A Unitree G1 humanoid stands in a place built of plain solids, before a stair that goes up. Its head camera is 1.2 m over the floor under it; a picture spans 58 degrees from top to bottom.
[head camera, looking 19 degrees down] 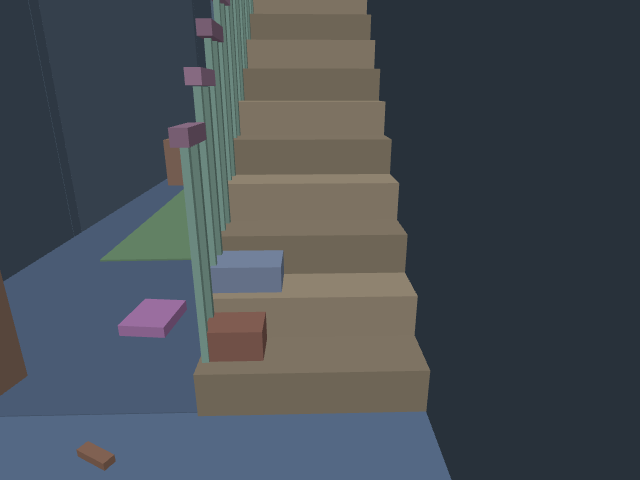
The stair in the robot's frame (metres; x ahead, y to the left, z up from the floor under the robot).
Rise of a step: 0.19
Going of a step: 0.25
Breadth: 0.90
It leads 2 degrees to the left of straight ahead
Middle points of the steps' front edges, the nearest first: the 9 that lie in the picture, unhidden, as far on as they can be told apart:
1.38 0.03 0.19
1.64 0.04 0.38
1.89 0.04 0.57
2.14 0.05 0.76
2.39 0.06 0.95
2.64 0.06 1.14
2.90 0.07 1.33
3.15 0.08 1.52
3.40 0.09 1.71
